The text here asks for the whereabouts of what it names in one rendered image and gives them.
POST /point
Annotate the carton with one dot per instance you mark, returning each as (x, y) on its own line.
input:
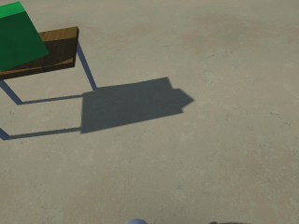
(19, 40)

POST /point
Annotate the table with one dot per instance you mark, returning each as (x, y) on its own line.
(63, 47)

